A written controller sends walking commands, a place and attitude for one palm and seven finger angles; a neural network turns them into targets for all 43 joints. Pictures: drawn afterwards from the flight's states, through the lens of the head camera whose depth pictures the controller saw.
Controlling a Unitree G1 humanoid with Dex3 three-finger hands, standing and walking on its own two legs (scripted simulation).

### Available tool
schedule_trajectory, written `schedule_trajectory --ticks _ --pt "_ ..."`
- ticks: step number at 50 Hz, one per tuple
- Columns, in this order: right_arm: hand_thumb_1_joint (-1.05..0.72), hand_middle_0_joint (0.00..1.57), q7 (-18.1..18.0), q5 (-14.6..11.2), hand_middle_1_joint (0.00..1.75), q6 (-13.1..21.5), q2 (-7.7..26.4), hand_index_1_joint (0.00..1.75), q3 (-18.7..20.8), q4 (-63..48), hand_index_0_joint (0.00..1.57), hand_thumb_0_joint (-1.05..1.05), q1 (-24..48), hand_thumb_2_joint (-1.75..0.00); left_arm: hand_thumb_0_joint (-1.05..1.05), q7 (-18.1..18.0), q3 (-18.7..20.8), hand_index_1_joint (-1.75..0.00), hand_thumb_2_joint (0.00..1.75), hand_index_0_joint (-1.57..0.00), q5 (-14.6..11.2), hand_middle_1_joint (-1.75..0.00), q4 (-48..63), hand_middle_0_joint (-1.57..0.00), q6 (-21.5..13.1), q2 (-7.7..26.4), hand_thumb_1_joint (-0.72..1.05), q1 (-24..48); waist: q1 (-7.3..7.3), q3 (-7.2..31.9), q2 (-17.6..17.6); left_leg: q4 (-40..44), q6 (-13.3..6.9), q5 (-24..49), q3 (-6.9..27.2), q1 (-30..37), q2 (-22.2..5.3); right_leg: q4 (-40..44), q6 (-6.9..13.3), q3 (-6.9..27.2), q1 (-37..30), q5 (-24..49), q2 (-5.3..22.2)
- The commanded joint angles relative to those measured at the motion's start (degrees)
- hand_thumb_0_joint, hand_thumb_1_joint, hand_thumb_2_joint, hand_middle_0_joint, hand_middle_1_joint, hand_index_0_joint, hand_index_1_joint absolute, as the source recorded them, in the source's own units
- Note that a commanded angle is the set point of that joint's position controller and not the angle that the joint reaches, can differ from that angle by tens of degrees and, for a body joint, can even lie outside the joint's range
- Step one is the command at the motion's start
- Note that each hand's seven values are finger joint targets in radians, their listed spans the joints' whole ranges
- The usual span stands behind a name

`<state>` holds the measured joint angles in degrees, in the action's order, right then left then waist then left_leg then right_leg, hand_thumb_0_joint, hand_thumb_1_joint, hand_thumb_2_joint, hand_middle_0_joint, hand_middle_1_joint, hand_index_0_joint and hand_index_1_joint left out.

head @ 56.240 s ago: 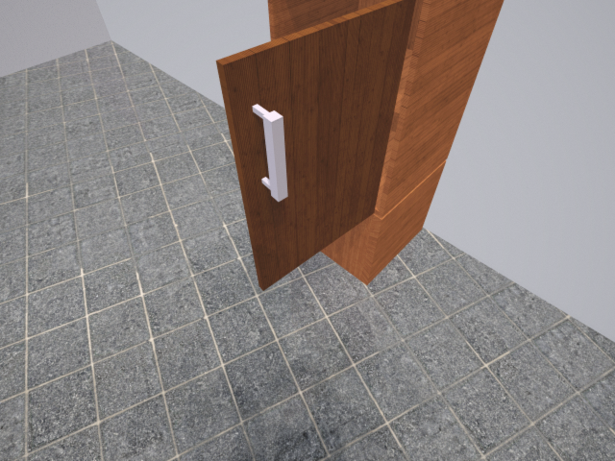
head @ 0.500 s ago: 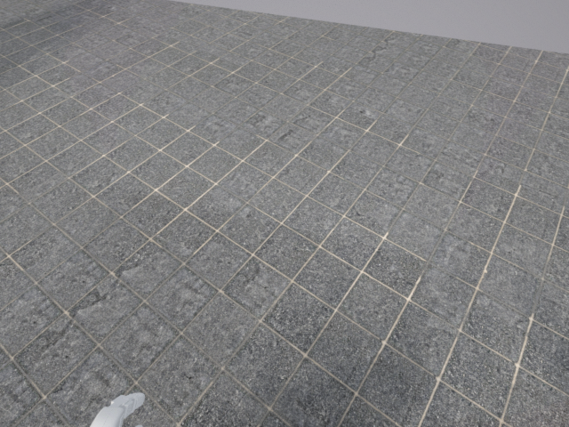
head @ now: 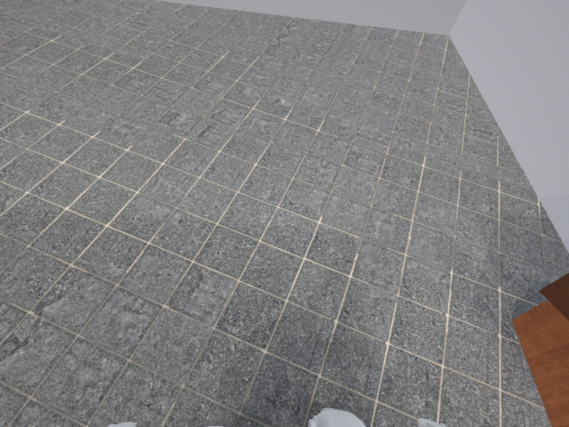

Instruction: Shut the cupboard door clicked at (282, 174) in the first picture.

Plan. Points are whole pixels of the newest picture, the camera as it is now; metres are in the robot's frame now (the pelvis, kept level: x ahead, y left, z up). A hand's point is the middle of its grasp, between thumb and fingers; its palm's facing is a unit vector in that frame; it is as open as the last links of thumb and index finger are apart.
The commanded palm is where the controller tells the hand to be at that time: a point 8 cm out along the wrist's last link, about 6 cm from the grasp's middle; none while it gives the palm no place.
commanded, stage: turn to face it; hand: left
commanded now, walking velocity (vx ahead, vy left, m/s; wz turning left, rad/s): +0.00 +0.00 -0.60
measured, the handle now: out of the picture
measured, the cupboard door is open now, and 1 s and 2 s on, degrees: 30 30 30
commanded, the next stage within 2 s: take the last steps up to it in 1.58 s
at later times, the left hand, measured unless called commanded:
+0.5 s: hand (198, 410) +0.16 +0.13 -0.15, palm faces -0.29 -0.92 -0.27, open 7.4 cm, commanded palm none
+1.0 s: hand (206, 366) +0.22 +0.13 -0.16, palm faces -0.54 -0.82 -0.20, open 7.4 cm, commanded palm none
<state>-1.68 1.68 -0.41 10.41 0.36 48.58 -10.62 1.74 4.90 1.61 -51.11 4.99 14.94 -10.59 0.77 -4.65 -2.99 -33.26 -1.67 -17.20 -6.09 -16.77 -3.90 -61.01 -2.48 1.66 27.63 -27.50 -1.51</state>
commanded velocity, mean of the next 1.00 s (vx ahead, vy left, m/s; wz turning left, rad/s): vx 0.00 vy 0.00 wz -0.60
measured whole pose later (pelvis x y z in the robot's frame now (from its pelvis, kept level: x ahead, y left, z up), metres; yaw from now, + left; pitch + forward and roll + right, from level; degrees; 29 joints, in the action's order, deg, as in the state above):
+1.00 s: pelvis +0.03 +0.00 +0.01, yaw -35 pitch +1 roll -3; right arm -1.9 1.7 -0.5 11.2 1.1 50.2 -12.8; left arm 2.5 5.5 1.5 -51.5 5.4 15.6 -9.6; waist 0.4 -4.8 -0.7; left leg -28.7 -0.7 -16.4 -11.4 -12.6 -7.3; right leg -58.6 -3.8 -1.8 25.9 -25.2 2.2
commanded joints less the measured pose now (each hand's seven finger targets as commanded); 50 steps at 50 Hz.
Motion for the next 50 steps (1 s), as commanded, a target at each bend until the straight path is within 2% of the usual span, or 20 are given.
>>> schedule_trajectory --ticks 1,11,13,15,16,17,18,19,20,24,31,34,35,36,37,38,40,43,48,50 --pt "-0.90 0.20 -1.19 0.22 0.30 0.87 11.97 0.30 3.65 -3.01 0.20 0.00 -2.32 -0.90 0.00 0.55 1.31 -0.30 0.90 -0.20 -0.36 -0.30 5.48 -0.20 -1.37 3.45 0.90 1.43 -1.42 6.35 12.64 13.13 -5.51 26.05 8.14 10.92 -15.08 -6.17 -1.21 -1.31 5.44 1.96 3.24" --pt "-0.90 0.20 -0.11 0.20 0.30 0.27 13.95 0.30 5.14 0.31 0.20 0.00 -6.11 -0.90 0.00 0.71 0.42 -0.30 0.90 -0.20 -0.33 -0.30 6.62 -0.20 -1.64 1.61 0.90 4.98 -3.65 6.51 15.51 10.63 -5.52 24.52 1.68 11.73 -17.86 14.20 0.04 -7.17 -3.22 1.68 2.77" --pt "-0.90 0.20 0.19 0.06 0.30 0.16 14.29 0.30 5.42 0.57 0.20 0.00 -5.66 -0.90 0.00 0.51 0.33 -0.30 0.90 -0.20 -0.34 -0.30 6.39 -0.20 -2.06 2.20 0.90 3.80 -2.94 6.85 15.32 7.69 -4.30 25.34 0.38 10.59 -18.00 21.22 0.92 -7.94 -7.48 4.64 2.23" --pt "-0.90 0.20 0.40 -0.36 0.30 -0.05 14.51 0.30 5.59 0.12 0.20 0.00 -3.52 -0.90 0.00 0.22 0.89 -0.30 0.90 -0.20 -0.34 -0.30 4.82 -0.20 -2.53 3.69 0.90 -1.42 0.27 8.78 11.39 0.52 -0.74 20.17 -2.90 6.35 -15.98 33.37 2.30 -7.99 -17.04 15.76 2.06" --pt "-0.90 0.20 0.69 -0.96 0.30 -0.16 12.38 0.30 5.32 -0.67 0.20 0.00 -3.14 -0.90 0.00 -0.29 1.54 -0.30 0.90 -0.20 0.03 -0.30 3.74 -0.20 -3.25 7.70 0.90 -5.02 2.13 10.13 2.11 -8.73 2.59 10.99 -5.64 -0.46 -12.09 39.66 4.78 0.28 -24.81 23.41 8.62" --pt "-0.90 0.20 0.88 -1.02 0.30 -0.31 7.45 0.30 3.94 -3.62 0.20 0.00 -0.25 -0.90 0.00 -1.20 2.62 -0.30 0.90 -0.20 0.41 -0.30 3.06 -0.20 -3.96 13.64 0.90 -7.31 3.69 7.65 -15.44 -21.72 5.86 -18.73 -6.70 -17.29 -2.69 41.91 10.95 20.00 -30.01 41.40 21.81" --pt "-0.90 0.20 0.42 -0.87 0.30 -1.34 9.20 0.30 3.80 -4.44 0.20 0.00 1.22 -0.90 0.00 -1.92 2.71 -0.30 0.90 -0.20 -0.57 -0.30 2.43 -0.20 -3.75 14.40 0.90 -9.39 4.68 7.42 -12.27 -30.61 5.60 -20.23 1.24 -18.51 -2.01 41.76 15.35 21.40 -25.16 45.05 25.42" --pt "-0.90 0.20 0.48 -1.04 0.30 -1.77 8.19 0.30 3.77 -4.40 0.20 0.00 2.00 -0.90 0.00 -2.25 2.49 -0.30 0.90 -0.20 -0.51 -0.30 3.07 -0.20 -3.47 13.53 0.90 -7.19 3.39 4.64 -7.64 -33.95 5.31 -16.75 4.37 -20.56 -2.89 42.88 16.17 18.36 -22.31 36.03 23.49" --pt "-0.90 0.20 0.23 -0.88 0.30 -1.65 8.10 0.30 3.73 -3.80 0.20 0.00 1.68 -0.90 0.00 -2.83 2.61 -0.30 0.90 -0.20 -0.22 -0.30 3.88 -0.20 -3.64 11.77 0.90 -3.23 1.59 4.79 -12.13 -34.74 5.62 -14.19 5.59 -24.02 -3.08 42.93 15.22 18.92 -24.05 33.57 20.63" --pt "-0.90 0.20 0.89 -0.71 0.30 -1.64 8.47 0.30 3.92 -1.63 0.20 0.00 -1.27 -0.90 0.00 -2.62 1.19 -0.30 0.90 -0.20 -0.38 -0.30 5.67 -0.20 -4.09 8.47 0.90 1.72 -1.53 7.26 -6.40 -29.04 6.93 -5.21 4.60 -15.23 -1.79 39.95 12.41 9.65 -19.19 36.91 14.01" --pt "-0.90 0.20 0.65 -1.16 0.30 -1.13 7.58 0.30 3.86 -3.32 0.20 0.00 1.35 -0.90 0.00 -1.95 1.92 -0.30 0.90 -0.20 0.12 -0.30 4.88 -0.20 -3.53 10.10 0.90 0.04 -0.08 5.99 -6.82 -12.58 6.43 -6.73 3.64 -8.04 1.75 39.13 12.96 16.50 -14.86 30.78 13.53" --pt "-0.90 0.20 0.05 -1.44 0.30 -0.15 7.96 0.30 3.86 -1.61 0.20 0.00 -4.64 -0.90 0.00 -1.97 1.87 -0.30 0.90 -0.20 -0.40 -0.30 5.11 -0.20 -3.09 9.27 0.90 2.73 -3.34 8.22 -6.26 4.69 5.77 2.83 3.73 4.22 2.51 33.44 8.90 16.58 -10.33 30.22 10.61" --pt "-0.90 0.20 -0.26 -1.13 0.30 0.61 11.16 0.30 4.15 -0.98 0.20 0.00 -6.67 -0.90 0.00 -1.88 1.34 -0.30 0.90 -0.20 -1.00 -0.30 5.71 -0.20 -2.79 6.42 0.90 2.15 -3.73 10.13 2.38 12.96 4.31 5.32 9.14 11.56 -3.53 27.53 5.72 12.57 -4.94 22.63 5.57" --pt "-0.90 0.20 -0.39 -0.26 0.30 0.95 17.24 0.30 5.25 -1.55 0.20 0.00 -7.40 -0.90 0.00 -1.36 0.66 -0.30 0.90 -0.20 -1.53 -0.30 6.50 -0.20 -2.53 2.91 0.90 -0.58 -3.16 11.66 19.88 16.05 -1.27 12.14 24.48 17.63 -18.65 14.51 1.80 4.02 5.14 -0.98 -2.56" --pt "-0.90 0.20 -0.66 -0.02 0.30 0.53 18.25 0.30 5.23 -1.89 0.20 0.00 -8.19 -0.90 0.00 -1.35 0.68 -0.30 0.90 -0.20 -0.88 -0.30 6.76 -0.20 -2.44 4.38 0.90 1.17 -4.24 9.98 18.56 16.22 -6.19 16.27 27.12 12.81 -24.36 1.78 1.28 1.82 4.97 -8.89 -0.74" --pt "-0.90 0.20 -0.71 0.15 0.30 0.53 16.06 0.30 4.56 -2.80 0.20 0.00 -5.35 -0.90 0.00 -1.05 1.00 -0.30 0.90 -0.20 -0.49 -0.30 6.46 -0.20 -2.38 5.18 0.90 0.52 -2.67 8.43 13.38 16.25 -7.38 16.07 23.94 9.20 -23.26 -3.56 1.03 2.79 4.42 -5.86 1.78" --pt "-0.90 0.20 -1.08 0.28 0.30 0.92 13.03 0.30 3.69 -3.60 0.20 0.00 -1.64 -0.90 0.00 -0.23 1.90 -0.30 0.90 -0.20 -0.07 -0.30 4.62 -0.20 -1.99 5.31 0.90 0.47 -1.01 5.85 12.88 15.39 -5.50 22.30 15.76 6.99 -18.12 -9.32 -0.25 1.59 5.06 -0.68 2.53" --pt "-0.90 0.20 -1.24 0.05 0.30 0.88 12.06 0.30 3.53 -3.22 0.20 0.00 -1.77 -0.90 0.00 0.52 1.40 -0.30 0.90 -0.20 -0.40 -0.30 4.43 -0.20 -1.55 3.78 0.90 0.74 -1.13 6.37 12.71 12.98 -5.14 27.61 7.38 11.21 -15.16 -7.11 -1.20 -1.15 5.38 2.29 3.43" --pt "-0.90 0.20 -0.88 0.04 0.30 0.63 12.73 0.30 4.49 -0.51 0.20 0.00 -6.63 -0.90 0.00 0.77 0.69 -0.30 0.90 -0.20 -0.42 -0.30 5.70 -0.20 -1.45 2.13 0.90 5.01 -3.60 7.34 13.45 11.15 -5.57 30.73 3.60 16.07 -16.38 4.73 -1.20 -4.52 3.31 1.68 3.77" --pt "-0.90 0.20 -0.51 0.15 0.30 0.40 13.39 0.30 4.75 0.07 0.20 0.00 -6.35 -0.90 0.00 0.80 0.46 -0.30 0.90 -0.20 -0.46 -0.30 5.79 -0.20 -1.46 1.66 0.90 5.22 -3.41 6.67 15.24 10.88 -5.28 29.56 1.66 13.72 -16.77 8.98 -0.69 -5.77 0.04 1.74 3.35"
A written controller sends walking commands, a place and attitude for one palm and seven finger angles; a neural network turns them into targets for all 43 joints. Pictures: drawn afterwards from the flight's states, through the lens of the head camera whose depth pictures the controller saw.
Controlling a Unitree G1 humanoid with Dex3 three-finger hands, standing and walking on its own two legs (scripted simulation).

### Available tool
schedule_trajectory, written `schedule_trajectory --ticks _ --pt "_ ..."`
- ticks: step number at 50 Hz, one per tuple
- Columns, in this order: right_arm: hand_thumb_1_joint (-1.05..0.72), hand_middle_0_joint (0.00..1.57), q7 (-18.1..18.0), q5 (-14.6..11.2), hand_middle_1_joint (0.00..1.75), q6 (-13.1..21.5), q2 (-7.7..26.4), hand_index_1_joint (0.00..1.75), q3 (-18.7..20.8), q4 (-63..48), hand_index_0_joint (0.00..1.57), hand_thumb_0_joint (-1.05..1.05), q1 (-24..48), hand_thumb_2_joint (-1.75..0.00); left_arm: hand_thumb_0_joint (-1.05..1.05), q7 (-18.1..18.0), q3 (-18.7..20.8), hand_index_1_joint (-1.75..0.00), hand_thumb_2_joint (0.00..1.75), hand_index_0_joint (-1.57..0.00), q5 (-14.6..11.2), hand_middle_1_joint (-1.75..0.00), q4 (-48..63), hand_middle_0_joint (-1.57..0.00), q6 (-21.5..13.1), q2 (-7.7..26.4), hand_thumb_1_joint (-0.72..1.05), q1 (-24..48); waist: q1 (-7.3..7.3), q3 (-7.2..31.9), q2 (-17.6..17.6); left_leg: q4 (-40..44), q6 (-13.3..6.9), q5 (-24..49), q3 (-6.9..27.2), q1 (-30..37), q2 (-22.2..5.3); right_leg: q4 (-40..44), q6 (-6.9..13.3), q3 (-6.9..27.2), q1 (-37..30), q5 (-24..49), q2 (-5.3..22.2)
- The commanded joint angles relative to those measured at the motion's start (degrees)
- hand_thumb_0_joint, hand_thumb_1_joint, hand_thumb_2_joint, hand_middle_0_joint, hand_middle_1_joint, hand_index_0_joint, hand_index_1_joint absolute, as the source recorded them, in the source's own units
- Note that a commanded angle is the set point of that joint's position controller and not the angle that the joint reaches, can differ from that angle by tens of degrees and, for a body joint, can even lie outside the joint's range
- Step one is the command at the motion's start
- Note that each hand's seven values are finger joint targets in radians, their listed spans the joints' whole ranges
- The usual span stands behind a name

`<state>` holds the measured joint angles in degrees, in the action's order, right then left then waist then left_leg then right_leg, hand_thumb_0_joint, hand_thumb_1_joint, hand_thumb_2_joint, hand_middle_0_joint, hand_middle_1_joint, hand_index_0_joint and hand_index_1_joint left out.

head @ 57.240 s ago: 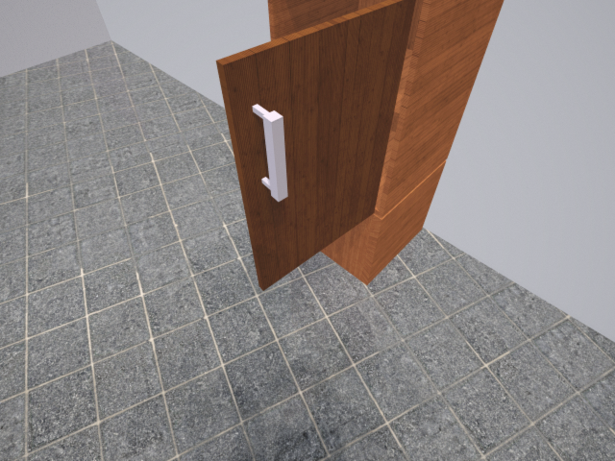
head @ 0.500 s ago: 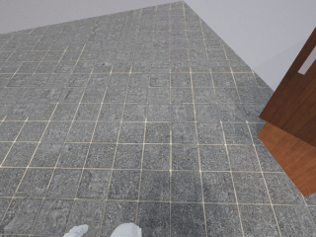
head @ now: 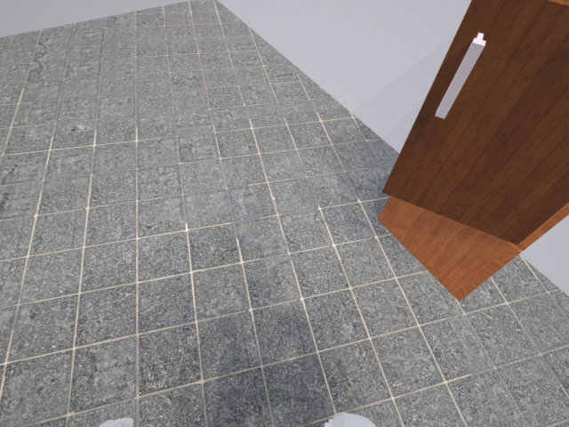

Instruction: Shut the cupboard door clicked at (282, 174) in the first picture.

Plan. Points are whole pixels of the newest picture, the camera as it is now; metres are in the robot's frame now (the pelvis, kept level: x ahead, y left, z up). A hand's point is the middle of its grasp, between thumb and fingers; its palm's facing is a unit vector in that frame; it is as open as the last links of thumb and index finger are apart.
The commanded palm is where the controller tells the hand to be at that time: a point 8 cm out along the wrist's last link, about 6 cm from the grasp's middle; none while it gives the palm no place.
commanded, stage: turn to face it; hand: left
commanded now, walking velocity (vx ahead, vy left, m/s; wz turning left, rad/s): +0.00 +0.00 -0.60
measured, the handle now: (459, 77) +0.78 -0.31 +0.08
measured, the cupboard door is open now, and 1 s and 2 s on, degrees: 30 30 30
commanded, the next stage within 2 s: take the last steps up to it in 0.58 s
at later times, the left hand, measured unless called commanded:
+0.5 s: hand (194, 426) +0.14 +0.14 -0.17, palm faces -0.21 -0.96 -0.20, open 7.4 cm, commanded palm none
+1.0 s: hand (206, 381) +0.20 +0.14 -0.16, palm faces -0.44 -0.88 -0.19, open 7.4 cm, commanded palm none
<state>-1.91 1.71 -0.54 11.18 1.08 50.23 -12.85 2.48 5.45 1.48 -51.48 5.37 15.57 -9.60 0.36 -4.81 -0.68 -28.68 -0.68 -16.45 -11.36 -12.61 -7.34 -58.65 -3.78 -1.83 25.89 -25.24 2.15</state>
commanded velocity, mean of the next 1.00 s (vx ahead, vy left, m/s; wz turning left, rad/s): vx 0.10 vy -0.05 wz -0.32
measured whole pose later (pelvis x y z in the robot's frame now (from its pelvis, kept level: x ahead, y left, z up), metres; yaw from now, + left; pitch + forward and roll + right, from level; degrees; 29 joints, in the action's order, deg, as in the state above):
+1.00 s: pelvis +0.05 -0.02 +0.01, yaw -25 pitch +1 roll -2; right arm -1.5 2.4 0.9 11.3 2.4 57.9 -20.8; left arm 3.5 4.4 2.2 -56.2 4.5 13.8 -10.9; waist -3.1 -1.1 0.7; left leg -22.7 -0.2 -13.6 -11.4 -10.0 -6.5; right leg -46.9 -1.6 -1.9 23.4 -20.4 3.2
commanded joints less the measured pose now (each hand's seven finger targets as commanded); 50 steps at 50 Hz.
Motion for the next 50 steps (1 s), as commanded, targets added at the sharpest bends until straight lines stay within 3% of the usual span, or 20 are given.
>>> schedule_trajectory --ticks 1,4,6,7,8,9,10,11,12,15,23,26,27,28,29,30,35,38,43,50 --pt "-0.90 0.20 -0.09 0.14 0.30 0.41 12.94 0.30 4.25 -1.60 0.20 0.00 -3.59 -0.90 0.00 0.03 -0.10 -0.30 0.90 -0.20 -0.31 -0.30 6.09 -0.20 -1.96 1.00 0.90 3.93 -2.88 6.70 13.95 5.76 -6.14 27.68 6.20 8.63 -13.62 8.91 0.87 -2.93 0.26 -0.42 -0.46" --pt "-0.90 0.20 0.34 0.19 0.30 0.18 13.79 0.30 4.63 -1.33 0.20 0.00 -2.52 -0.90 0.00 -0.14 -0.12 -0.30 0.90 -0.20 -0.34 -0.30 5.85 -0.20 -2.48 1.42 0.90 3.12 -2.16 6.27 13.60 3.21 -4.99 24.72 5.37 5.68 -14.35 17.80 2.19 -4.05 -5.46 1.84 -1.26" --pt "-0.90 0.20 0.63 -0.36 0.30 0.00 13.92 0.30 4.76 -1.70 0.20 0.00 -0.30 -0.90 0.00 -0.46 0.34 -0.30 0.90 -0.20 -0.23 -0.30 4.17 -0.20 -3.06 3.37 0.90 -2.63 1.34 7.98 8.92 -4.90 -1.25 18.43 2.22 0.36 -12.14 30.61 3.58 -4.11 -16.38 13.76 -1.40" --pt "-0.90 0.20 0.95 -1.00 0.30 -0.10 11.35 0.30 4.38 -2.41 0.20 0.00 -0.21 -0.90 0.00 -1.01 1.05 -0.30 0.90 -0.20 0.18 -0.30 2.90 -0.20 -3.90 7.84 0.90 -6.92 3.36 10.50 -2.85 -15.37 2.03 8.60 -0.94 -6.17 -7.51 37.51 6.21 5.13 -24.52 22.04 5.96" --pt "-0.90 0.20 1.25 -0.95 0.30 -0.28 6.63 0.30 2.97 -5.44 0.20 0.00 2.32 -0.90 0.00 -2.01 2.06 -0.30 0.90 -0.20 0.35 -0.30 2.23 -0.20 -4.63 13.70 0.90 -9.30 4.52 8.34 -18.55 -28.91 5.09 -20.25 -0.79 -22.13 1.85 39.37 12.39 24.51 -28.25 41.00 18.84" --pt "-0.90 0.20 0.62 -1.02 0.30 -1.32 8.56 0.30 2.86 -5.46 0.20 0.00 3.12 -0.90 0.00 -2.73 2.00 -0.30 0.90 -0.20 -0.58 -0.30 1.93 -0.20 -4.41 14.36 0.90 -10.55 4.96 9.31 -14.79 -36.49 4.55 -21.15 7.89 -22.86 1.64 39.57 16.49 24.91 -24.72 42.38 21.64" --pt "-0.90 0.20 0.66 -1.04 0.30 -1.47 7.63 0.30 2.83 -5.52 0.20 0.00 4.81 -0.90 0.00 -3.02 1.68 -0.30 0.90 -0.20 -0.54 -0.30 2.57 -0.20 -4.23 12.48 0.90 -8.05 3.82 5.48 -9.98 -39.12 4.32 -17.07 10.56 -25.73 0.96 39.75 16.53 21.17 -22.93 39.06 18.94" --pt "-0.90 0.20 0.38 -0.87 0.30 -1.36 7.46 0.30 2.84 -4.57 0.20 0.00 3.40 -0.90 0.00 -3.57 1.56 -0.30 0.90 -0.20 -0.36 -0.30 3.15 -0.20 -4.56 10.77 0.90 -4.89 1.88 6.70 -16.25 -39.91 4.75 -14.77 11.24 -27.92 0.75 39.19 15.49 21.82 -24.44 38.75 16.52" --pt "-0.90 0.20 0.47 -0.76 0.30 -1.41 8.78 0.30 3.10 -3.47 0.20 0.00 3.40 -0.90 0.00 -3.63 0.72 -0.30 0.90 -0.20 -0.64 -0.30 3.59 -0.20 -4.64 8.64 0.90 -2.83 1.18 5.96 -14.22 -40.52 5.29 -10.94 11.82 -26.32 0.50 38.49 14.37 18.18 -22.81 40.48 14.28" --pt "-0.90 0.20 1.05 -0.69 0.30 -1.65 7.65 0.30 2.84 -1.65 0.20 0.00 0.31 -0.90 0.00 -3.51 -0.07 -0.30 0.90 -0.20 -0.59 -0.30 4.61 -0.20 -5.01 6.97 0.90 -0.75 -1.04 9.10 -8.63 -36.25 5.96 -5.34 10.38 -20.35 1.66 36.75 13.22 11.28 -20.49 42.86 10.34" --pt "-0.90 0.20 0.82 -1.18 0.30 -1.00 6.12 0.30 2.46 -2.64 0.20 0.00 2.97 -0.90 0.00 -3.34 0.65 -0.30 0.90 -0.20 0.35 -0.30 3.03 -0.20 -4.67 7.94 0.90 -2.58 0.29 6.92 -7.52 -17.28 5.13 -7.52 9.01 -13.15 4.59 36.52 15.09 16.90 -17.27 35.66 11.39" --pt "-0.90 0.20 0.33 -1.20 0.30 -0.21 6.01 0.30 2.33 -0.57 0.20 0.00 -2.81 -0.90 0.00 -3.32 0.50 -0.30 0.90 -0.20 -0.30 -0.30 2.81 -0.20 -4.14 7.04 0.90 -0.18 -2.71 7.13 -7.54 -0.60 4.26 4.70 8.50 0.07 5.82 32.12 10.86 15.99 -9.96 30.21 7.95" --pt "-0.90 0.20 0.14 -1.07 0.30 0.52 8.46 0.30 2.46 0.15 0.20 0.00 -4.79 -0.90 0.00 -3.21 -0.09 -0.30 0.90 -0.20 -0.74 -0.30 3.09 -0.20 -3.95 4.90 0.90 -0.65 -3.07 8.86 -1.43 5.83 3.11 9.26 11.95 6.83 1.84 27.66 7.98 13.09 -6.22 24.41 4.24" --pt "-0.90 0.20 0.08 -0.45 0.30 1.01 13.56 0.30 3.38 -0.04 0.20 0.00 -5.97 -0.90 0.00 -2.91 -0.68 -0.30 0.90 -0.20 -1.09 -0.30 3.04 -0.20 -3.68 1.61 0.90 -3.56 -2.50 10.60 13.66 7.62 -1.63 18.95 25.86 10.93 -10.25 18.13 4.29 6.61 0.44 5.91 -3.18" --pt "-0.90 0.20 -0.33 -0.01 0.30 0.63 15.40 0.30 3.61 -0.65 0.20 0.00 -6.56 -0.90 0.00 -3.00 -0.75 -0.30 0.90 -0.20 -1.06 -0.30 3.66 -0.20 -3.47 1.46 0.90 -3.45 -2.94 9.65 17.85 10.28 -7.84 24.44 31.69 7.89 -18.02 6.62 3.08 3.54 1.95 -10.58 -4.45" --pt "-0.90 0.20 -0.66 0.40 0.30 0.37 14.34 0.30 3.13 -1.06 0.20 0.00 -5.12 -0.90 0.00 -2.92 -0.45 -0.30 0.90 -0.20 -0.64 -0.30 3.68 -0.20 -3.12 2.47 0.90 -2.11 -2.69 6.76 10.91 10.86 -10.13 22.19 29.75 2.44 -18.02 -0.50 3.32 5.97 0.57 -9.65 -2.64" --pt "-0.90 0.20 -1.12 0.32 0.30 0.94 9.68 0.30 1.73 -1.38 0.20 0.00 -0.47 -0.90 0.00 -1.70 0.07 -0.30 0.90 -0.20 -0.15 -0.30 0.39 -0.20 -2.08 1.65 0.90 -3.32 -0.33 4.27 9.59 12.99 -6.10 13.46 18.40 0.42 -9.72 -5.77 1.69 4.97 2.24 1.00 -1.21" --pt "-0.90 0.20 -0.93 0.28 0.30 1.27 10.25 0.30 2.53 0.38 0.20 0.00 -4.94 -0.90 0.00 -0.88 -0.09 -0.30 0.90 -0.20 0.20 -0.30 0.42 -0.20 -2.21 1.43 0.90 -1.99 -2.25 5.57 8.28 16.05 -6.07 -1.74 19.90 5.55 -11.10 -4.52 1.69 3.37 6.20 3.54 -0.85" --pt "-0.90 0.20 -0.60 0.49 0.30 2.18 11.25 0.30 3.85 3.53 0.20 0.00 -10.29 -0.90 0.00 0.43 -0.41 -0.30 0.90 -0.20 0.44 -0.30 1.95 -0.20 -2.88 0.82 0.90 3.88 -4.87 3.69 7.05 18.65 -6.95 -7.37 20.20 9.81 -14.49 3.46 1.83 2.24 9.77 4.53 1.52" --pt "-0.90 0.20 0.19 0.86 0.30 2.23 13.00 0.30 4.75 6.13 0.20 0.00 -9.79 -0.90 0.00 1.31 -0.89 -0.30 0.90 -0.20 0.34 -0.30 1.50 -0.20 -3.37 -0.08 0.90 5.19 -4.34 2.25 10.30 18.45 -5.77 -10.39 14.33 4.36 -14.72 17.93 2.95 -1.29 0.55 4.64 1.05"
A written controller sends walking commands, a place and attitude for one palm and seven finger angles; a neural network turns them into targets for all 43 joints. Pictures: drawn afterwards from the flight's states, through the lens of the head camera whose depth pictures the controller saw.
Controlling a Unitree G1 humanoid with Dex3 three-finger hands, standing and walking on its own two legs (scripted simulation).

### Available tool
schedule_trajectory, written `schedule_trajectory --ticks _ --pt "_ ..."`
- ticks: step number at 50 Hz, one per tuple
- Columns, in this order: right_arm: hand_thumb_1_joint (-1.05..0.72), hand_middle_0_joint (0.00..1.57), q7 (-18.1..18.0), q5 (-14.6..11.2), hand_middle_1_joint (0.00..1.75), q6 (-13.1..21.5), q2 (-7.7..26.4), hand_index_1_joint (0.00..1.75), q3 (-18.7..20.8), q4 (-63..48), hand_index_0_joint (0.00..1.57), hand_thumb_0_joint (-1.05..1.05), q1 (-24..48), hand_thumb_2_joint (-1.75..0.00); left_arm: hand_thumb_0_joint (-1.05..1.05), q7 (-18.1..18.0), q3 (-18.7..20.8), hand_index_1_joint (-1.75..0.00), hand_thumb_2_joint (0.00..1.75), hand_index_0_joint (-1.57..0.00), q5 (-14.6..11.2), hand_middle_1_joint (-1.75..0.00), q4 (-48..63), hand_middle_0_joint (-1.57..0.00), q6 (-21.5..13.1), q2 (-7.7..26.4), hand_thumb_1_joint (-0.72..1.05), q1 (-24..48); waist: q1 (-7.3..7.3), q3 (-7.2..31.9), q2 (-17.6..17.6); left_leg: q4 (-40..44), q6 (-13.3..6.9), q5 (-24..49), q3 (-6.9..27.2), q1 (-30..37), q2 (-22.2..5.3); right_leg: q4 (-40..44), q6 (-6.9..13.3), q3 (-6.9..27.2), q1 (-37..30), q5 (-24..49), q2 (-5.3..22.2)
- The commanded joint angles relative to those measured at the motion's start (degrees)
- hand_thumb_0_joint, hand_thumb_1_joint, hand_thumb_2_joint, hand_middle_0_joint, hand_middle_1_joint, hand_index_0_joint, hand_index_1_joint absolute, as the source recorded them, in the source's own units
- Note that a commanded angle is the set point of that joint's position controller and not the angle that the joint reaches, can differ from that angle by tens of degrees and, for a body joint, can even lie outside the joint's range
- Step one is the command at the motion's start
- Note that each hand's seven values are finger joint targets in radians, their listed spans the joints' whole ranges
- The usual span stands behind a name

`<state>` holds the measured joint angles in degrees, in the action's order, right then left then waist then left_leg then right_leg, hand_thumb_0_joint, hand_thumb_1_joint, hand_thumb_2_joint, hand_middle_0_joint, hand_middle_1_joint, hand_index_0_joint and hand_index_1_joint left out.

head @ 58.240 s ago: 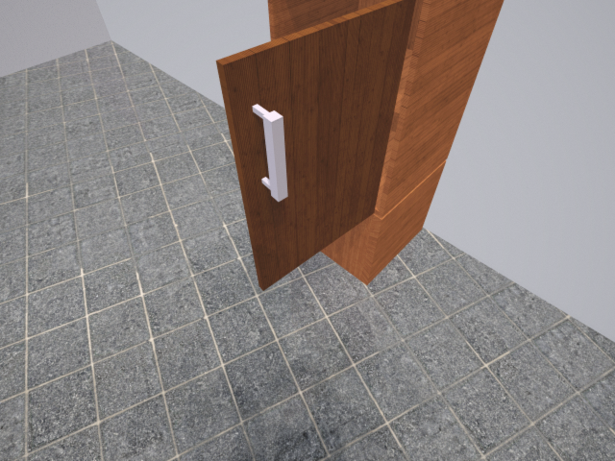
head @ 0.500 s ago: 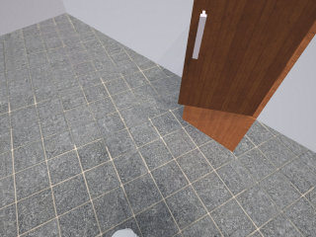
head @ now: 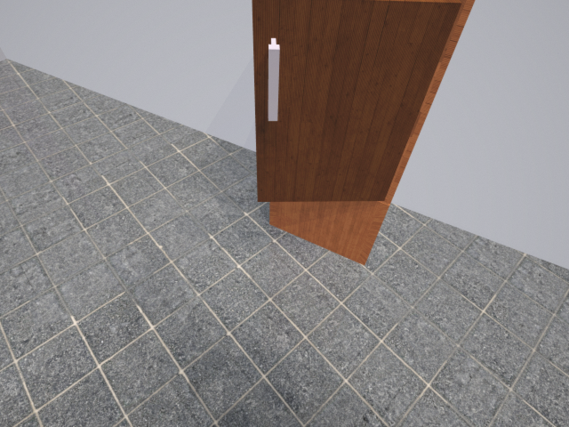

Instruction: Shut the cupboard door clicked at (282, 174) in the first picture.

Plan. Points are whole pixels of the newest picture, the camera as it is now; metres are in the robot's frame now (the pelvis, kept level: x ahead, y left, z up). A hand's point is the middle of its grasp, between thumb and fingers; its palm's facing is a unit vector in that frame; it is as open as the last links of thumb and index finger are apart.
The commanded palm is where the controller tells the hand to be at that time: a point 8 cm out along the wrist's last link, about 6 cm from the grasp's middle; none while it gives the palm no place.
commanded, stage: take the last steps up to it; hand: left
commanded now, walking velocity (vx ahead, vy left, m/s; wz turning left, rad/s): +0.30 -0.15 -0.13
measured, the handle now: (273, 81) +0.79 +0.03 +0.08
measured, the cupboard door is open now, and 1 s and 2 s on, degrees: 30 30 30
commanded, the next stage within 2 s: come to a stop and stand still in 0.74 s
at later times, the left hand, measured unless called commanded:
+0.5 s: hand out of the picture +0.12 +0.10 -0.20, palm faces +0.05 -0.99 -0.15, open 7.3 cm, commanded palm none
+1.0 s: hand (260, 295) +0.40 +0.05 -0.18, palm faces -0.04 -0.98 -0.21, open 7.4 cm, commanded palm none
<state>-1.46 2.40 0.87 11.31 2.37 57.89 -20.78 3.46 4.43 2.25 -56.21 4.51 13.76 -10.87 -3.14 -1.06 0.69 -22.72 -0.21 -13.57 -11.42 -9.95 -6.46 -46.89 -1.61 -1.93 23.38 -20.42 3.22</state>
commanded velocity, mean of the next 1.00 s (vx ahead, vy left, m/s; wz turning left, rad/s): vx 0.14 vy -0.04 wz -0.02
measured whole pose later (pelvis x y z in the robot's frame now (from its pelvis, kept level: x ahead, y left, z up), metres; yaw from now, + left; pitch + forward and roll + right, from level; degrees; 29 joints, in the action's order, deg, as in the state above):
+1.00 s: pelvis +0.32 -0.13 -0.02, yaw -1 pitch +0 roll +0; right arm -1.4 0.4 -0.7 9.8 2.1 62.9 -20.3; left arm -0.1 1.5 1.6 -59.8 -1.4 9.5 -9.2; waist -2.2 -3.8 1.7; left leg -35.2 1.9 -28.0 -5.5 -9.4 -4.5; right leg -31.8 -0.4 -3.9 20.2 -11.5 3.3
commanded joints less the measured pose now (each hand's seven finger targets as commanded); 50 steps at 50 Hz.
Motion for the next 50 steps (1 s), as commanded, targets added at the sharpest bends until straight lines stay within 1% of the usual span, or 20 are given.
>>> schedule_trajectory --ticks 1,5,6,7,8,14,21,23,24,25,26,27,30,34,41,45,47,48,49,50 --pt "-0.90 0.20 -0.15 0.21 0.30 0.81 13.13 0.30 3.52 -1.25 0.20 0.00 -1.21 -0.90 0.00 0.36 0.20 -0.30 0.90 -0.20 -0.45 -0.30 5.89 -0.20 -2.64 1.80 0.90 5.78 -0.28 -1.34 8.87 11.70 -6.02 -13.01 13.91 0.32 -15.64 8.47 1.06 -1.74 0.31 -0.38 -0.33" --pt "-0.90 0.20 0.45 -0.42 0.30 0.67 10.84 0.30 2.91 -0.69 0.20 0.00 1.69 -0.90 0.00 -0.46 1.29 -0.30 0.90 -0.20 -0.41 -0.30 0.71 -0.20 -3.87 5.14 0.90 -6.80 6.42 0.81 -0.33 -4.28 -1.38 -12.49 5.09 -13.58 -8.27 24.94 2.88 -1.88 -23.90 4.62 -1.59" --pt "-0.90 0.20 0.75 -1.21 0.30 0.77 6.48 0.30 1.78 -2.11 0.20 0.00 2.84 -0.90 0.00 -1.39 2.23 -0.30 0.90 -0.20 -0.02 -0.30 -1.22 -0.20 -4.75 10.51 0.90 -12.66 9.01 2.76 -15.63 -19.85 1.37 -18.27 -1.83 -24.81 -0.63 32.87 7.77 14.80 -32.27 -8.23 10.57" --pt "-0.90 0.20 0.79 -1.10 0.30 0.55 5.61 0.30 1.08 -4.57 0.20 0.00 7.40 -0.90 0.00 -2.32 2.40 -0.30 0.90 -0.20 -0.72 -0.30 -1.96 -0.20 -4.74 13.01 0.90 -14.45 10.08 -0.40 -18.70 -32.76 1.32 -24.25 2.72 -31.40 2.16 38.62 12.32 26.77 -27.72 -12.17 17.59" --pt "-0.90 0.20 1.04 -0.97 0.30 0.11 6.47 0.30 1.46 -4.96 0.20 0.00 8.76 -0.90 0.00 -2.89 2.01 -0.30 0.90 -0.20 -0.98 -0.30 -1.37 -0.20 -4.58 11.87 0.90 -12.56 8.95 -4.32 -11.71 -38.00 0.69 -20.09 7.08 -32.50 0.61 40.43 13.44 24.46 -22.17 -14.87 18.35" --pt "-0.90 0.20 1.77 -0.38 0.30 -0.20 3.38 0.30 1.31 -1.43 0.20 0.00 2.94 -0.90 0.00 -3.73 -0.73 -0.30 0.90 -0.20 -1.17 -0.30 -1.11 -0.20 -7.44 2.82 0.90 -3.71 1.07 -3.11 -5.55 -36.09 2.23 -4.91 7.17 -24.65 -0.80 36.14 13.01 5.26 -16.81 14.66 9.88" --pt "-0.90 0.20 2.17 -0.67 0.30 0.65 2.31 0.30 0.74 -4.41 0.20 0.00 8.59 -0.90 0.00 -4.04 -1.08 -0.30 0.90 -0.20 -0.88 -0.30 -4.61 -0.20 -8.01 3.70 0.90 -7.42 1.79 -2.81 -5.56 -17.12 0.69 -2.62 4.99 -19.36 1.44 32.38 13.36 5.49 -21.55 25.51 10.04" --pt "-0.90 0.20 1.68 -0.47 0.30 1.24 3.46 0.30 1.05 -2.87 0.20 0.00 4.15 -0.90 0.00 -3.91 -1.01 -0.30 0.90 -0.20 -1.13 -0.30 -5.33 -0.20 -7.85 4.02 0.90 -7.12 -0.81 -0.66 -3.47 -10.44 -0.09 1.00 2.99 -8.21 4.07 24.35 11.79 3.90 -18.69 30.46 8.26" --pt "-0.90 0.20 1.33 -0.21 0.30 1.66 5.17 0.30 1.47 -1.01 0.20 0.00 -1.61 -0.90 0.00 -3.80 -0.95 -0.30 0.90 -0.20 -1.57 -0.30 -4.93 -0.20 -7.74 3.72 0.90 -6.58 -3.31 1.72 -0.96 -6.89 -0.76 4.87 4.21 1.65 4.50 15.04 10.16 1.30 -14.33 33.03 5.61" --pt "-0.90 0.20 0.67 0.53 0.30 2.17 10.12 0.30 2.48 0.62 0.20 0.00 -8.58 -0.90 0.00 -3.57 -1.13 -0.30 0.90 -0.20 -1.85 -0.30 -4.03 -0.20 -7.54 1.69 0.90 -8.72 -5.15 7.07 8.15 -2.78 -5.22 7.96 20.17 14.08 -6.40 0.78 6.68 -1.67 -3.86 20.81 0.41" --pt "-0.90 0.20 0.03 0.56 0.30 1.87 14.91 0.30 3.30 1.41 0.20 0.00 -12.62 -0.90 0.00 -3.06 -1.97 -0.30 0.90 -0.20 -2.22 -0.30 -2.57 -0.20 -7.40 0.36 0.90 -9.85 -5.15 9.60 16.72 4.29 -12.07 10.33 38.60 21.93 -20.26 -16.17 4.44 -3.11 8.69 -10.74 -5.56" --pt "-0.90 0.20 -0.39 -0.12 0.30 1.21 14.91 0.30 3.10 0.78 0.20 0.00 -10.57 -0.90 0.00 -3.21 -1.58 -0.30 0.90 -0.20 -1.40 -0.30 -1.64 -0.20 -7.04 2.47 0.90 -7.25 -4.56 6.57 8.60 6.35 -14.40 6.10 39.90 16.62 -22.25 -23.58 5.18 2.94 10.69 -12.07 -3.11" --pt "-0.90 0.20 -0.58 -0.50 0.30 1.61 7.94 0.30 1.35 -2.47 0.20 0.00 0.16 -0.90 0.00 -2.64 -0.87 -0.30 0.90 -0.20 -0.50 -0.30 -2.16 -0.20 -5.85 1.05 0.90 -4.82 -0.04 -4.83 3.92 12.68 -9.66 -5.68 29.15 -3.31 -16.65 -24.46 3.45 4.61 9.93 -1.10 2.03" --pt "-0.90 0.20 -0.53 -0.77 0.30 2.63 6.18 0.30 0.87 -1.73 0.20 0.00 1.48 -0.90 0.00 -2.40 -1.06 -0.30 0.90 -0.20 -0.59 -0.30 -3.25 -0.20 -4.73 -1.92 0.90 -8.47 2.86 -0.87 4.70 11.47 -7.86 7.23 15.20 -1.41 -11.02 -14.02 1.54 2.22 6.28 4.46 2.27" --pt "-0.90 0.20 0.07 -0.49 0.30 1.44 6.34 0.30 1.59 0.12 0.20 0.00 -0.54 -0.90 0.00 -2.30 -1.36 -0.30 0.90 -0.20 -0.67 -0.30 -0.90 -0.20 -4.40 -2.19 0.90 -1.41 1.32 -4.39 6.61 10.99 -8.13 5.62 11.32 -1.89 -9.43 4.80 0.57 -2.21 2.19 9.10 1.27" --pt "-0.90 0.20 -0.21 -1.16 0.30 0.88 4.86 0.30 0.88 1.06 0.20 0.00 1.40 -0.90 0.00 -3.12 -1.46 -0.30 0.90 -0.20 -0.87 -0.30 -2.80 -0.20 -5.67 -0.63 0.90 -7.17 5.28 -0.22 3.39 -2.75 -3.48 15.32 6.50 -2.91 -4.62 21.94 0.46 -2.16 -13.77 19.45 -0.47" --pt "-0.90 0.20 0.32 -2.25 0.30 0.38 0.90 0.30 0.09 1.63 0.20 0.00 -2.75 -0.90 0.00 -4.49 -0.93 -0.30 0.90 -0.20 -0.88 -0.30 -4.47 -0.20 -7.06 6.44 0.90 -10.48 4.58 6.07 -11.54 -11.42 1.96 -11.25 3.55 -10.30 3.70 24.82 5.46 13.88 -24.96 48.02 14.32" --pt "-0.90 0.20 0.09 -2.59 0.30 -0.85 1.09 0.30 0.22 1.88 0.20 0.00 -4.64 -0.90 0.00 -4.66 -1.07 -0.30 0.90 -0.20 -1.01 -0.30 -3.53 -0.20 -6.85 8.31 0.90 -9.19 3.66 5.83 -10.94 -17.50 2.01 -21.15 5.35 -6.44 3.79 26.93 9.39 14.07 -20.23 52.33 19.32" --pt "-0.90 0.20 0.04 -2.57 0.30 -1.46 0.21 0.30 0.40 2.04 0.20 0.00 -4.99 -0.90 0.00 -4.89 -1.14 -0.30 0.90 -0.20 -0.73 -0.30 -2.71 -0.20 -6.40 8.21 0.90 -7.11 2.83 4.44 -6.42 -20.93 1.63 -21.85 7.00 -6.09 3.94 25.61 10.81 12.05 -17.09 55.02 19.48" --pt "-0.90 0.20 -0.30 -2.54 0.30 -2.20 0.17 0.30 0.36 2.45 0.20 0.00 -4.07 -0.90 0.00 -5.49 -0.58 -0.30 0.90 -0.20 -0.70 -0.30 -3.09 -0.20 -6.40 7.45 0.90 -6.23 3.36 6.35 -12.67 -25.44 2.14 -22.31 7.61 -9.29 3.62 23.11 11.92 13.05 -20.73 64.17 18.44"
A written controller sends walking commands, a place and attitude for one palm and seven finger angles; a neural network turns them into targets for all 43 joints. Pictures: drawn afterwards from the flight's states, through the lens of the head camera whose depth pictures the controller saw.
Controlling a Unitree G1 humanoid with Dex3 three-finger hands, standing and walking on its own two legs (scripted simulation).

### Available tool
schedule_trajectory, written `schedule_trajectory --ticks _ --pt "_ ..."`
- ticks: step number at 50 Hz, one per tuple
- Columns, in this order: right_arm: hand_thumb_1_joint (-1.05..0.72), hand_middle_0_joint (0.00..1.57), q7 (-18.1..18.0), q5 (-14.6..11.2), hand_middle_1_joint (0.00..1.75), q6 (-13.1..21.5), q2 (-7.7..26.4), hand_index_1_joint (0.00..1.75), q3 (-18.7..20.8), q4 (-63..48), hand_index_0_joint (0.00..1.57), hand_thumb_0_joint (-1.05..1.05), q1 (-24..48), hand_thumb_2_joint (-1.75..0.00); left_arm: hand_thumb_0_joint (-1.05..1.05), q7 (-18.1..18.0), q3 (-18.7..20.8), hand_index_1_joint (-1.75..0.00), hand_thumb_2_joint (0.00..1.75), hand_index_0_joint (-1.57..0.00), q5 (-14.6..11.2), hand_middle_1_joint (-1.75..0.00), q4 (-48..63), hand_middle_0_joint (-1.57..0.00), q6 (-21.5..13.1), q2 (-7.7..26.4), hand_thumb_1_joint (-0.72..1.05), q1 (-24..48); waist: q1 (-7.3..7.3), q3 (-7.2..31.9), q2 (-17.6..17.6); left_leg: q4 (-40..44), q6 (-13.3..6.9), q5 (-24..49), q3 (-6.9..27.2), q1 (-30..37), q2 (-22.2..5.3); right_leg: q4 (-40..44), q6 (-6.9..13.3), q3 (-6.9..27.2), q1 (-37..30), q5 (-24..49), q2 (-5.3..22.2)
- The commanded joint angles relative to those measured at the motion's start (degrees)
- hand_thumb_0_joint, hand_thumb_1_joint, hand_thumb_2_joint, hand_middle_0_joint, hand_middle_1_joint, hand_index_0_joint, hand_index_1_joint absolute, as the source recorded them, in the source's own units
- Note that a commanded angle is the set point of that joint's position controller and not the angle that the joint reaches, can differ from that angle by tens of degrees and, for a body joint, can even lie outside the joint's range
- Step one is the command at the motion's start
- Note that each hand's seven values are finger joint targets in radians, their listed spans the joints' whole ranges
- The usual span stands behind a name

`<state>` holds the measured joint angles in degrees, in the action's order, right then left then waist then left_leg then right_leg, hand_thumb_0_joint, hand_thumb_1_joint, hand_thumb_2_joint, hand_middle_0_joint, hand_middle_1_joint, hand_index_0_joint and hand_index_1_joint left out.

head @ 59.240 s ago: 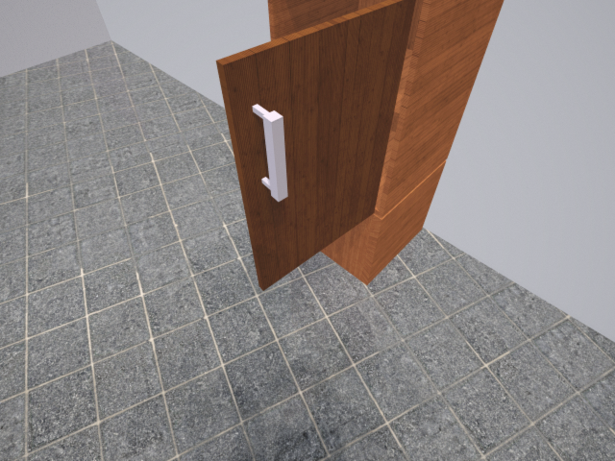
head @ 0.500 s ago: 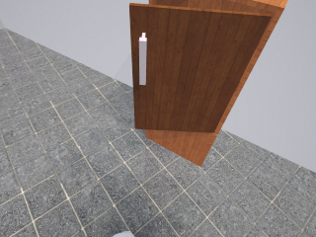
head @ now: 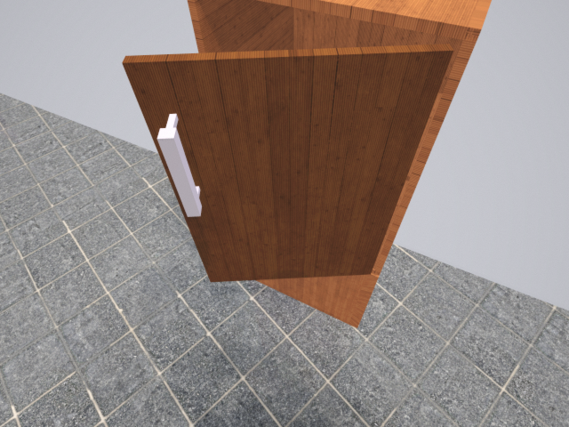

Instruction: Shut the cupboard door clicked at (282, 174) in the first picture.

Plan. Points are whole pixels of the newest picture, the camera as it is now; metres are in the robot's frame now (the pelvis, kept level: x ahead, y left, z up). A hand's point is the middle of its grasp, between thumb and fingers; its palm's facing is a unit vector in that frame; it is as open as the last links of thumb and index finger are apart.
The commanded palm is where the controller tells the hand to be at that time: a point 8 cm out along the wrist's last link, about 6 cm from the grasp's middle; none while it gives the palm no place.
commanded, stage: come to a stop and stand still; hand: left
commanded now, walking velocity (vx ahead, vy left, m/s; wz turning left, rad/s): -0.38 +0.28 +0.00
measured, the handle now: (184, 168) +0.47 +0.17 +0.10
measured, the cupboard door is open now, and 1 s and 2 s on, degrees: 30 30 30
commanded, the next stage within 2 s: look again from close up in 1.34 s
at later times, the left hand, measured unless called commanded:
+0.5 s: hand out of the picture -0.01 +0.27 -0.18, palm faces +0.09 -0.98 -0.19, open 7.4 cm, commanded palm none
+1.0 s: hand out of the picture +0.01 +0.19 -0.16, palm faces -0.01 -0.98 -0.22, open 7.3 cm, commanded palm none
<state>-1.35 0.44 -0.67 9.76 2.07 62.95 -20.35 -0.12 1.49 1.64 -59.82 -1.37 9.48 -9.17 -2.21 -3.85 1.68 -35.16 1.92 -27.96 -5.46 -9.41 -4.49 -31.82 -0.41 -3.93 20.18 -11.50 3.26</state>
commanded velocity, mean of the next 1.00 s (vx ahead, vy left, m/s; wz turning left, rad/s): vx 0.00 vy -0.05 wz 0.00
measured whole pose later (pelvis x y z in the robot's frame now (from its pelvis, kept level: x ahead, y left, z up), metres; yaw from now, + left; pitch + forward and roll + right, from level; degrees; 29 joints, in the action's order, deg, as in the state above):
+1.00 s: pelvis -0.06 +0.01 +0.01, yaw +0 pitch -1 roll +0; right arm -1.6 1.2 -2.6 10.0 2.3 64.3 -21.0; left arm -1.2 1.8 1.3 -60.6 1.2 9.4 -11.5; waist -2.7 -0.5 0.9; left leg -31.0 1.1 -17.7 -1.3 -16.6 -2.7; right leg -25.0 0.7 -1.3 8.5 -16.1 0.0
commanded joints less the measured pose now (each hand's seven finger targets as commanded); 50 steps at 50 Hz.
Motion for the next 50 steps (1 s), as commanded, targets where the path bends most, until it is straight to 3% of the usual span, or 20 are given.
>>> schedule_trajectory --ticks 1,3,7,13,15,16,17,18,19,20,24,32,38,43,44,45,46,47,48,50 --pt "-0.90 0.20 -0.77 -0.72 0.30 -1.01 4.04 0.30 0.97 -2.91 0.20 0.00 -2.96 -0.90 0.00 -2.46 2.60 -0.30 0.90 -0.20 -0.23 -0.30 0.34 -0.20 -0.31 11.69 0.90 -8.25 3.63 10.57 -18.20 -17.86 0.37 -8.56 3.67 -13.20 1.91 6.33 11.63 15.66 -21.02 62.85 19.10" --pt "-0.90 0.20 -0.72 -0.71 0.30 -1.42 5.88 0.30 1.71 -4.08 0.20 0.00 0.46 -0.90 0.00 -3.16 3.14 -0.30 0.90 -0.20 -0.36 -0.30 0.83 -0.20 0.58 11.73 0.90 -8.21 5.00 10.85 -16.05 -25.32 0.85 -6.79 5.80 -17.80 3.22 5.70 12.82 14.16 -23.48 65.36 20.25" --pt "-0.90 0.20 0.50 0.10 0.30 -3.19 4.97 0.30 1.97 -6.85 0.20 0.00 5.32 -0.90 0.00 -3.47 3.80 -0.30 0.90 -0.20 -0.23 -0.30 3.30 -0.20 1.13 11.69 0.90 -4.95 4.38 10.93 -9.94 -30.40 1.96 -0.10 7.20 -18.93 4.16 8.28 11.47 10.50 -17.15 50.18 18.33" --pt "-0.90 0.20 1.18 -0.05 0.30 -2.61 4.37 0.30 2.07 -8.50 0.20 0.00 4.96 -0.90 0.00 -2.70 3.90 -0.30 0.90 -0.20 0.99 -0.30 6.71 -0.20 1.93 11.95 0.90 0.47 2.11 8.36 -15.97 -14.01 1.13 2.66 4.87 -9.91 3.61 10.46 9.85 8.06 -6.12 24.42 15.05" --pt "-0.90 0.20 1.07 0.02 0.30 -1.83 4.62 0.30 1.83 -8.15 0.20 0.00 2.15 -0.90 0.00 -2.22 3.86 -0.30 0.90 -0.20 0.78 -0.30 7.04 -0.20 2.50 11.86 0.90 0.98 0.22 7.66 -15.22 -1.06 0.55 9.97 3.03 -2.64 4.16 8.34 6.98 8.01 -1.19 11.21 12.56" --pt "-0.90 0.20 1.07 0.02 0.30 -1.19 5.96 0.30 1.75 -7.55 0.20 0.00 0.02 -0.90 0.00 -2.02 3.52 -0.30 0.90 -0.20 0.29 -0.30 7.04 -0.20 3.04 10.69 0.90 0.57 -0.91 7.90 -10.61 7.79 0.37 16.06 4.09 3.82 3.15 4.45 4.24 7.00 3.48 0.44 9.98" --pt "-0.90 0.20 0.92 0.54 0.30 -0.27 10.77 0.30 2.45 -8.16 0.20 0.00 0.31 -0.90 0.00 -1.86 2.69 -0.30 0.90 -0.20 -0.43 -0.30 7.46 -0.20 3.69 6.72 0.90 -2.31 -0.36 7.40 7.36 16.63 -1.51 13.96 16.98 3.10 -6.68 -5.59 0.65 3.00 8.68 -13.52 2.91" --pt "-0.90 0.20 0.41 1.08 0.30 -0.21 14.93 0.30 3.24 -10.17 0.20 0.00 2.83 -0.90 0.00 -2.04 2.10 -0.30 0.90 -0.20 -0.53 -0.30 8.08 -0.20 4.42 4.60 0.90 -3.13 -0.43 3.69 18.85 24.00 -5.01 9.60 27.67 -9.04 -15.67 -14.90 -1.96 2.95 6.57 -22.58 -2.63" --pt "-0.90 0.20 -0.06 1.63 0.30 -0.45 15.05 0.30 2.46 -11.80 0.20 0.00 7.98 -0.90 0.00 -1.92 2.43 -0.30 0.90 -0.20 -0.61 -0.30 7.84 -0.20 4.84 6.38 0.90 -2.69 0.77 0.18 13.85 26.23 -8.51 2.52 27.49 -17.42 -17.17 -18.03 -0.95 8.79 2.93 -18.76 -1.14" --pt "-0.90 0.20 -0.75 1.87 0.30 -0.01 13.19 0.30 1.88 -12.67 0.20 0.00 11.47 -0.90 0.00 -1.10 2.91 -0.30 0.90 -0.20 -0.39 -0.30 7.14 -0.20 4.74 6.86 0.90 -3.32 2.53 -1.41 7.23 26.40 -9.15 3.01 23.95 -16.76 -14.42 -20.69 -0.97 8.17 3.67 -14.30 -0.92" --pt "-0.90 0.20 -1.45 1.38 0.30 0.63 10.37 0.30 0.91 -11.74 0.20 0.00 10.08 -0.90 0.00 -0.17 3.49 -0.30 0.90 -0.20 -0.32 -0.30 3.66 -0.20 4.58 7.89 0.90 -6.51 2.80 -0.89 6.75 23.98 -5.55 10.83 17.41 -7.39 -10.72 -27.89 -1.80 10.13 8.42 -7.10 -2.51" --pt "-0.90 0.20 -2.29 1.15 0.30 1.12 10.01 0.30 2.17 -7.83 0.20 0.00 0.15 -0.90 0.00 0.16 3.02 -0.30 0.90 -0.20 -0.09 -0.30 4.00 -0.20 4.36 6.43 0.90 -6.49 -0.30 4.30 4.96 22.52 -8.88 18.70 18.69 6.98 -13.25 -23.07 -2.21 8.26 11.21 -8.67 -1.92" --pt "-0.90 0.20 -1.92 1.35 0.30 0.77 10.04 0.30 2.41 -4.95 0.20 0.00 -1.65 -0.90 0.00 0.29 1.76 -0.30 0.90 -0.20 -0.44 -0.30 3.76 -0.20 4.08 4.35 0.90 -4.02 -1.42 5.11 7.66 20.66 -10.57 23.40 17.64 5.07 -12.47 -9.50 -1.05 4.34 2.20 -14.35 -2.00" --pt "-0.90 0.20 -1.14 0.45 0.30 0.28 8.45 0.30 2.14 -3.30 0.20 0.00 1.26 -0.90 0.00 -0.51 1.62 -0.30 0.90 -0.20 -0.81 -0.30 -0.09 -0.20 3.25 4.26 0.90 -10.85 2.94 3.36 4.31 18.13 -5.91 12.25 12.90 -9.52 -6.67 11.74 0.21 2.51 -16.90 -0.41 -2.78" --pt "-0.90 0.20 -0.87 0.22 0.30 0.26 6.08 0.30 1.72 -3.28 0.20 0.00 1.09 -0.90 0.00 -0.97 1.84 -0.30 0.90 -0.20 -0.63 -0.30 -0.61 -0.20 2.70 5.75 0.90 -11.66 3.26 2.99 -0.32 14.45 -3.35 10.14 9.82 -13.38 -2.97 15.95 1.58 8.04 -19.65 -3.13 1.63" --pt "-0.90 0.20 -0.61 -0.03 0.30 0.09 3.15 0.30 0.83 -3.62 0.20 0.00 1.55 -0.90 0.00 -1.32 1.99 -0.30 0.90 -0.20 -0.51 -0.30 -0.66 -0.20 2.19 8.51 0.90 -10.48 2.57 0.61 -8.83 10.09 -0.91 6.63 4.65 -14.54 1.43 20.13 4.40 15.12 -15.22 -10.58 8.81" --pt "-0.90 0.20 -0.25 0.39 0.30 -0.28 2.28 0.30 0.32 -3.77 0.20 0.00 1.78 -0.90 0.00 -1.40 1.90 -0.30 0.90 -0.20 -0.64 -0.30 0.14 -0.20 2.13 10.29 0.90 -7.63 1.90 -1.66 -11.62 6.18 -0.69 5.89 3.19 -11.16 2.28 24.09 6.76 17.72 -6.47 -19.53 12.51" --pt "-0.90 0.20 0.28 0.70 0.30 -0.43 2.17 0.30 0.38 -3.87 0.20 0.00 1.13 -0.90 0.00 -1.32 1.62 -0.30 0.90 -0.20 -0.41 -0.30 1.25 -0.20 2.36 10.46 0.90 -5.15 1.13 -2.40 -9.61 3.15 -0.91 5.52 3.11 -9.10 2.92 23.75 7.23 16.76 -2.43 -21.37 12.08" --pt "-0.90 0.20 0.18 1.12 0.30 -0.86 1.64 0.30 0.44 -2.97 0.20 0.00 1.52 -0.90 0.00 -1.67 1.57 -0.30 0.90 -0.20 -0.45 -0.30 0.77 -0.20 1.65 8.25 0.90 -4.69 1.63 -5.09 -15.97 0.62 -1.04 7.36 3.64 -10.14 2.07 24.37 7.18 16.02 -0.96 -17.23 9.53" --pt "-0.90 0.20 -0.01 1.07 0.30 -0.46 2.07 0.30 0.20 -1.24 0.20 0.00 -0.78 -0.90 0.00 -1.61 0.83 -0.30 0.90 -0.20 -0.85 -0.30 -0.12 -0.20 0.90 5.78 0.90 -4.29 0.57 -4.41 -11.85 1.31 -0.83 10.83 4.45 -9.17 1.29 19.53 7.80 12.82 -5.15 -0.24 8.17"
